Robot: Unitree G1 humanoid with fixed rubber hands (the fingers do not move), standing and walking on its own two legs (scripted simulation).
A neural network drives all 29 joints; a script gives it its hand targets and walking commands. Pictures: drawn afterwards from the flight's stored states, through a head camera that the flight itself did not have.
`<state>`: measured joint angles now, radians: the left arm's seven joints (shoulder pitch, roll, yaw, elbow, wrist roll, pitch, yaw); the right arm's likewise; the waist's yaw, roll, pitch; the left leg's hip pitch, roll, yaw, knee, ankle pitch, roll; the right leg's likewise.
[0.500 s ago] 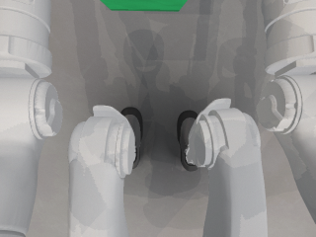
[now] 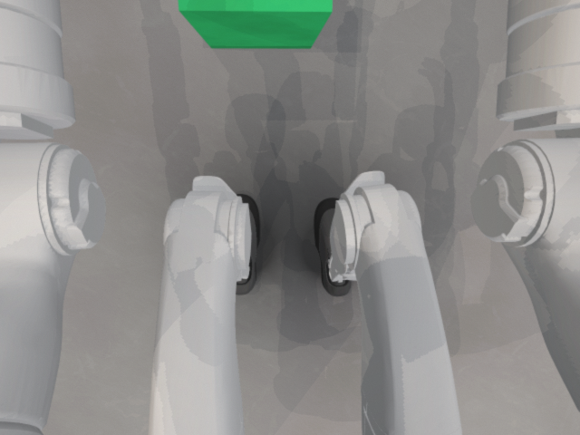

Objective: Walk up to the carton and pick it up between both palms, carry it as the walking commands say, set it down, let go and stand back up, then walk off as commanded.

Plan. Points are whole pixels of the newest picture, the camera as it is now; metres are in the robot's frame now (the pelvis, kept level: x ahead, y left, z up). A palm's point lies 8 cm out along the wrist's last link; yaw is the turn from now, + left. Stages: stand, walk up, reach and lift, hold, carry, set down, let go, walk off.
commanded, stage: set down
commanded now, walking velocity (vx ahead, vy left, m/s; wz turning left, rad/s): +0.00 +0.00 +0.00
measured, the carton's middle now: out of the picture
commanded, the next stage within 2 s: let go in 0.74 s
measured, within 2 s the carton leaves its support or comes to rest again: neither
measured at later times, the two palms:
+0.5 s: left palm out of the picture +0.60 +0.21 +0.06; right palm out of the picture +0.60 -0.16 +0.07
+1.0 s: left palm out of the picture +0.50 +0.24 +0.09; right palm out of the picture +0.51 -0.20 +0.11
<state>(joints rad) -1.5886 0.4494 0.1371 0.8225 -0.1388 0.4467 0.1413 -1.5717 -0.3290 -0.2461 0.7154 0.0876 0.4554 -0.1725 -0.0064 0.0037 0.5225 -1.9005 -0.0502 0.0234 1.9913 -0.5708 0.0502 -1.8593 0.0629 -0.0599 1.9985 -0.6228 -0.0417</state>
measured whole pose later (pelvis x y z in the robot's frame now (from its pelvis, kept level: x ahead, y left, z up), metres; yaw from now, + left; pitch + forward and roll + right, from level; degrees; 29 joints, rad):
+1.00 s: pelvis +0.02 +0.00 +0.21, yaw +1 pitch +20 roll -3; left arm -1.03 0.46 0.10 0.51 -0.14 0.48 0.07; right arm -1.03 -0.33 -0.22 0.45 0.09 0.49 -0.06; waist -0.01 0.01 0.52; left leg -1.18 -0.05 -0.06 1.21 -0.37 0.03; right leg -1.13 0.08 -0.05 1.18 -0.40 -0.04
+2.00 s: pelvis +0.09 +0.00 +0.30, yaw +4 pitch -7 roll -2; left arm 0.24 0.25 0.02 0.38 -0.05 0.19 -0.06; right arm 0.19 -0.22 -0.12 0.38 0.09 0.19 0.10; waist -0.01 0.01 0.15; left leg -0.25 -0.05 -0.08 0.73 -0.34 0.03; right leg -0.18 0.07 -0.02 0.66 -0.35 -0.04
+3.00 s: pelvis +0.13 -0.01 +0.30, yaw +4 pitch -4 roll -1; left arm 0.27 0.30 0.06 0.50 -0.03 -0.04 0.01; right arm 0.19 -0.24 -0.12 0.67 0.08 -0.01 0.00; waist -0.01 0.01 -0.03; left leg -0.25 -0.05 -0.08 0.72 -0.40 0.03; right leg -0.18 0.07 -0.02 0.66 -0.41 -0.04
